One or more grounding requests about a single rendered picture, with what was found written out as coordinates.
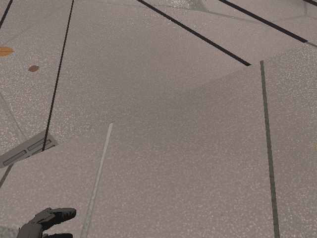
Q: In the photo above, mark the robot left hand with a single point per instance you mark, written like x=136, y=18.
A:
x=44, y=220

